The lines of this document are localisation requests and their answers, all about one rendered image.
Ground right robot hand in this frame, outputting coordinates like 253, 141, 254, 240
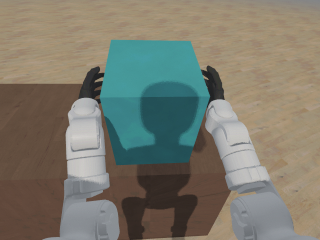
201, 65, 225, 109

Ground carton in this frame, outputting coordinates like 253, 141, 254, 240
99, 39, 210, 165

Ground pedestal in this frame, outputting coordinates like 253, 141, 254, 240
0, 83, 231, 240

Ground robot left forearm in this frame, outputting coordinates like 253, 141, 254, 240
59, 97, 110, 237

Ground robot right forearm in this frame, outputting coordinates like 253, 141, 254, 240
205, 99, 294, 230

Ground left robot hand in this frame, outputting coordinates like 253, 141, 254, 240
78, 66, 105, 104

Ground robot left upper arm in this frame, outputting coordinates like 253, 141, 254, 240
42, 199, 120, 240

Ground robot right upper arm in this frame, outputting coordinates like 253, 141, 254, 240
230, 192, 320, 240

